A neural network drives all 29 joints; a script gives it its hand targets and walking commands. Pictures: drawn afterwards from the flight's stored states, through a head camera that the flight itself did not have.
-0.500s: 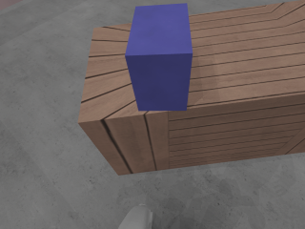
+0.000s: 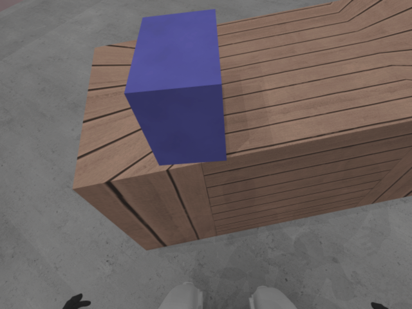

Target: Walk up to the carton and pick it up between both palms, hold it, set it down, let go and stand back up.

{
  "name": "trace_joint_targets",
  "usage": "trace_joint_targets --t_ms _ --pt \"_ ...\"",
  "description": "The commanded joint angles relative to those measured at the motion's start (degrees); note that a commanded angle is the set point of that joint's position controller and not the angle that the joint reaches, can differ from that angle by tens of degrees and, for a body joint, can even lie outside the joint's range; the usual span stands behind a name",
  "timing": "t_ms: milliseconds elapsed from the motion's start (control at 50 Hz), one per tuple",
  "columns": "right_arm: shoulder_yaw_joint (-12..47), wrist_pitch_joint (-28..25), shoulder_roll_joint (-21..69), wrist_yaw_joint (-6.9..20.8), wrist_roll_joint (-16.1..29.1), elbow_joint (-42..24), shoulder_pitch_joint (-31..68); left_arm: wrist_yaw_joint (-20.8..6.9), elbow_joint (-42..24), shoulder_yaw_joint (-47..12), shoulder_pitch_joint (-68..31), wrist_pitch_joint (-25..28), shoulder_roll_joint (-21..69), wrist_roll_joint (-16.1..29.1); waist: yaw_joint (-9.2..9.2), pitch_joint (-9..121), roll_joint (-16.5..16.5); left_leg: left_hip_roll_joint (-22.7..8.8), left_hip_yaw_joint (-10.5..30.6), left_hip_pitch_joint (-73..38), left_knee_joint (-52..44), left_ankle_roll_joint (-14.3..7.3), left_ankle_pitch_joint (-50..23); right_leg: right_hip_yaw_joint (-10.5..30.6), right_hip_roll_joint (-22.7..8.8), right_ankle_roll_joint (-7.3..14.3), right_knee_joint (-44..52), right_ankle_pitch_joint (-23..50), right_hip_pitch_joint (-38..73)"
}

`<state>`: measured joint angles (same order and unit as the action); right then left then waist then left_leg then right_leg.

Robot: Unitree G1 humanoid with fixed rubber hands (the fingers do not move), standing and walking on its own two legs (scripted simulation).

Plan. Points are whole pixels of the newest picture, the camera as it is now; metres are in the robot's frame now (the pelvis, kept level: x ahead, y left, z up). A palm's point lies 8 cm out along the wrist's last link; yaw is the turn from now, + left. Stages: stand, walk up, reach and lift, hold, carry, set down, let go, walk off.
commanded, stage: walk up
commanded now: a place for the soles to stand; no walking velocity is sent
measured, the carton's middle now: (185, 91) +0.61 +0.06 +0.04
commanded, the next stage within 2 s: none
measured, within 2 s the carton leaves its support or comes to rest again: neither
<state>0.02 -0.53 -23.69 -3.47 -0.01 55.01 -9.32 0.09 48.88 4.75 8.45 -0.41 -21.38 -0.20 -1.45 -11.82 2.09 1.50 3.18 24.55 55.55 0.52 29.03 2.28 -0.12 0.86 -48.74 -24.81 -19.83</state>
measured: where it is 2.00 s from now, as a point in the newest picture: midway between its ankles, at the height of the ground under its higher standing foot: outside the picture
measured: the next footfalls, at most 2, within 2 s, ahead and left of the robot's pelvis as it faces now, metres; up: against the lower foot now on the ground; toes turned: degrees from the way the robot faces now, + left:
left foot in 0.24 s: +0.04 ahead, +0.15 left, +0.00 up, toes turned -4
right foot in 0.66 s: +0.00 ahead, -0.11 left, +0.00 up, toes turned +3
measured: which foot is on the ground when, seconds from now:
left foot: up 0.00-0.22, down 0.24-0.70, up 0.72-0.94, down 0.96-1.00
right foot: down 0.00-0.28, up 0.30-0.64, down 0.66-1.00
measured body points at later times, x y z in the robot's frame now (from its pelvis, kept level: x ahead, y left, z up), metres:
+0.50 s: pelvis -0.02 +0.05 +0.00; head +0.03 +0.08 +0.44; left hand +0.11 +0.35 -0.13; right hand +0.06 -0.28 -0.10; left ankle +0.00 +0.15 -0.70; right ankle -0.02 -0.11 -0.69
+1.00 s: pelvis -0.09 +0.03 -0.01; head -0.05 +0.01 +0.44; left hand +0.01 +0.36 -0.11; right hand +0.02 -0.28 -0.14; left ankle -0.06 +0.15 -0.71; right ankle -0.04 -0.11 -0.70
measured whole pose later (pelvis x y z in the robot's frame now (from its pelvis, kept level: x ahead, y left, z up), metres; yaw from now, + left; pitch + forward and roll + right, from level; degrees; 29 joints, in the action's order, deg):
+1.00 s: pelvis -0.09 +0.03 -0.01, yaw +3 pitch -6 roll -1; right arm 0.0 -1.5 -23.1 -1.9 0.0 55.0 -8.2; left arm 0.4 53.9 4.7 5.5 -0.5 -21.1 -0.5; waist -0.2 -11.8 4.0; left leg 2.4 5.4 19.6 50.1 0.1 22.7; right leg 1.0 -0.6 -0.5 -49.4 -23.6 -19.6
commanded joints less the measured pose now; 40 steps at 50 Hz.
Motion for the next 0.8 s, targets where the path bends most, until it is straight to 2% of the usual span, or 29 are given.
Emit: trace_joint_targets --t_ms 0,40,60,100,120,140,180,200,220,240,260,280,300,320,340,360,380,420,460,520,540,600,620,640,660,680,740,760,780 --pt "-4.0 -0.6 -11.3 0.3 0.9 -3.7 1.1 2.1 -2.4 3.5 0.6 2.4 -14.1 -0.5 3.21 11.8 -11.5 0.0 6.1 9.6 6.5 -2.9 1.9 18.2 -14.9 7.1 18.7 39.2 14.5" --pt "-4.4 -0.6 -12.5 0.3 0.6 -2.8 -1.4 2.2 -2.5 3.5 0.9 1.9 -12.6 0.1 3.28 14.2 -16.8 0.8 3.2 11.2 7.1 -2.1 1.7 15.2 -14.1 5.8 16.5 41.8 19.0" --pt "-4.0 -0.5 -12.8 0.2 0.4 -2.5 -0.9 1.9 -2.7 3.3 1.4 1.7 -13.8 0.0 3.39 13.8 -17.8 -0.5 3.1 6.9 3.0 -1.4 2.9 16.2 -14.7 8.9 17.6 38.8 14.8" --pt "-4.2 -0.7 -12.1 0.2 0.6 -2.1 1.1 2.1 -2.9 4.0 0.8 1.8 -14.4 -0.2 3.6 11.7 -13.9 -0.3 1.5 6.5 1.2 -2.3 2.1 19.2 -16.3 8.6 18.1 38.7 13.8" --pt "-4.7 -0.7 -11.6 0.3 0.2 -3.1 -0.2 1.8 -3.3 3.7 -0.2 1.8 -14.0 -0.2 3.02 12.7 -14.6 -1.0 -0.1 0.9 -0.4 -1.4 2.7 16.7 -16.1 11.4 18.2 36.2 9.9" --pt "-4.2 -1.1 -10.3 0.7 0.1 -1.3 -3.9 1.5 -3.9 3.4 -4.2 1.6 -14.7 -0.3 0.32 12.7 -19.7 -1.8 -1.6 -4.0 -5.6 -1.6 -0.4 14.1 -14.5 10.6 17.9 33.5 4.9" --pt "-4.4 -2.3 -12.2 1.0 -0.2 2.0 -10.9 0.9 -5.5 3.9 -10.5 0.4 -15.6 0.4 -3.82 14.2 -14.8 -1.2 -3.8 -13.2 -18.9 -2.8 -13.1 9.6 -12.9 8.0 10.1 25.8 0.4" --pt "-5.1 -2.9 -12.4 0.8 -1.4 1.8 -10.8 1.0 -4.8 3.0 -7.7 -0.1 -12.5 0.7 -2.48 14.5 -8.1 -2.0 0.9 -16.7 -25.0 -2.3 -16.3 7.5 -9.1 5.7 2.3 21.7 -0.1" --pt "-6.1 -3.5 -15.7 0.5 -2.2 -0.4 -6.8 1.0 -5.0 1.7 -5.6 -0.7 -9.6 1.4 -1.59 13.4 4.7 -11.9 20.1 -14.4 -29.6 -6.9 -25.7 3.0 -2.1 1.5 -7.7 12.1 -5.3" --pt "-5.1 -3.5 -18.4 0.5 -1.9 -1.2 -6.2 1.3 -4.6 2.5 -5.6 -1.2 -10.4 0.5 0.47 11.6 4.4 -17.8 34.3 -13.0 -31.9 -10.3 -27.9 2.1 2.5 -0.2 -9.7 -10.5 -8.1" --pt "-5.1 -3.7 -18.7 0.9 -1.5 -2.6 -2.7 1.9 -4.2 2.6 -5.3 -1.3 -12.0 0.9 -0.09 9.7 6.3 -20.4 36.2 -12.5 -31.5 -15.3 -34.9 4.0 2.1 0.4 -12.9 -14.3 -10.1" --pt "-5.5 -4.0 -18.2 0.5 -1.4 -3.4 -3.3 1.6 -4.0 2.2 -7.3 -0.9 -12.4 0.8 -0.13 9.2 2.1 -19.0 38.6 -12.0 -30.1 -16.3 -40.9 5.6 0.8 0.0 -12.9 -14.0 -9.3" --pt "-5.1 -4.0 -16.5 0.3 -1.1 -3.0 -2.7 1.2 -2.9 2.2 -6.2 -1.2 -12.5 0.6 0.58 9.6 2.5 -16.3 31.9 -13.9 -27.6 -12.7 -42.5 5.7 0.3 0.1 -11.1 -12.3 -8.2" --pt "-5.6 -3.7 -16.4 0.1 -1.0 -3.0 -2.7 0.9 -2.7 2.3 -7.8 -1.3 -12.2 0.8 0.16 8.0 2.6 -15.4 32.2 -12.5 -28.4 -12.1 -41.3 5.1 -0.1 -0.1 -11.1 -9.5 -9.6" --pt "-5.2 -4.1 -15.9 0.1 -0.8 -2.8 -1.9 0.8 -3.0 2.6 -6.2 -1.5 -12.3 0.8 0.27 9.5 7.2 -15.4 30.9 -16.5 -27.2 -12.5 -44.0 5.9 0.6 0.4 -10.9 -9.1 -9.6" --pt "-4.9 -4.1 -15.6 -0.1 -0.8 -3.3 -1.1 0.9 -2.1 2.8 -5.8 -1.4 -12.2 0.6 1.44 8.3 4.2 -16.0 30.7 -14.4 -26.5 -13.9 -47.5 4.8 -0.1 -0.2 -11.2 -9.2 -8.3" --pt "-4.7 -4.4 -15.0 0.0 -0.3 -2.9 -3.1 0.8 -2.7 2.6 -6.5 -1.5 -12.6 0.7 0.5 9.5 4.8 -14.9 30.1 -17.4 -25.9 -11.9 -49.9 3.8 -0.6 0.3 -9.4 -8.0 -9.7" --pt "-5.8 -4.2 -16.3 0.0 -0.9 -3.7 -2.9 0.7 -2.4 2.9 -5.9 -1.5 -12.3 0.3 0.07 13.1 9.8 -15.5 31.4 -17.6 -25.8 -12.9 -44.0 4.5 -0.7 0.2 -9.9 -8.2 -8.7" --pt "-5.2 -4.0 -15.4 -0.2 -0.8 -4.1 -2.0 0.8 -1.7 2.9 -6.1 -1.4 -12.1 0.2 0.41 12.2 9.4 -14.5 28.5 -17.1 -25.7 -11.7 -47.7 2.3 -0.9 0.6 -8.5 -6.9 -8.8" --pt "-5.5 -3.9 -14.5 0.2 -0.7 -4.8 -0.9 0.8 -1.1 3.6 -5.7 -1.4 -13.0 -0.3 0.38 12.2 10.6 -15.0 31.5 -14.5 -25.8 -13.9 -40.4 4.8 -1.5 0.3 -9.6 -8.7 -6.9" --pt "-5.3 -3.8 -16.0 0.1 -1.1 -5.2 -0.8 0.9 -0.9 3.3 -4.1 -1.0 -13.4 0.3 0.78 13.0 12.0 -15.1 29.5 -15.4 -24.1 -14.4 -45.5 3.3 -1.0 0.0 -5.7 -9.0 -6.5" --pt "-5.0 -3.1 -14.5 0.0 -0.5 -6.8 4.6 0.9 1.0 3.5 -0.1 0.4 -12.0 0.3 4.72 16.1 9.2 -10.8 20.7 -7.2 -16.8 -11.2 -42.7 1.2 -2.0 1.2 13.2 7.1 6.3" --pt "-3.6 -2.8 -11.0 0.4 0.0 -5.5 3.9 0.8 2.7 4.1 1.7 1.5 -13.3 -0.7 5.17 19.3 1.0 -6.9 15.8 -1.8 -11.1 -6.8 -35.1 6.2 -5.5 3.1 21.8 11.5 16.5" --pt "-2.9 -2.8 -7.1 0.4 0.8 -5.8 4.5 1.0 2.6 4.2 2.4 1.9 -16.2 -1.0 6.03 19.5 -7.8 0.5 8.3 3.4 -3.0 -3.0 -23.7 16.3 -12.8 5.1 23.2 19.1 18.8" --pt "-3.1 -2.1 -8.8 0.3 0.5 -5.6 4.6 0.7 2.1 4.0 -0.4 2.3 -16.2 -0.9 4.15 17.9 -5.0 2.6 4.4 7.1 -1.0 -2.0 1.2 24.9 -19.0 9.8 23.2 24.2 17.3" --pt "-3.8 -2.1 -11.1 -0.1 0.1 -6.4 5.0 0.7 1.6 4.0 -1.8 2.3 -18.1 -1.0 3.76 14.3 -7.1 1.7 3.8 7.7 2.8 -2.3 8.7 25.9 -21.3 14.4 22.2 29.0 12.1" --pt "-4.2 -1.9 -11.9 0.7 -0.4 -3.8 1.1 1.1 0.7 4.5 -4.5 3.0 -17.5 -0.7 1.44 10.9 -7.4 0.6 4.2 8.1 5.0 -3.0 6.6 22.1 -19.9 12.4 20.2 32.4 12.8" --pt "-4.4 -2.3 -11.4 1.1 0.0 -3.9 -0.3 1.2 0.4 4.1 -4.5 3.0 -16.8 -0.8 1.81 13.4 -9.6 -0.4 4.3 4.5 2.7 -2.4 5.0 20.8 -18.9 12.6 19.0 32.9 11.3" --pt "-4.8 -1.8 -11.0 1.2 -0.6 -4.7 1.2 1.5 1.6 4.1 -3.1 3.3 -16.5 -0.8 2.23 11.1 -7.5 0.0 4.9 6.7 3.8 -3.0 3.8 22.8 -18.8 10.8 20.3 32.5 11.3"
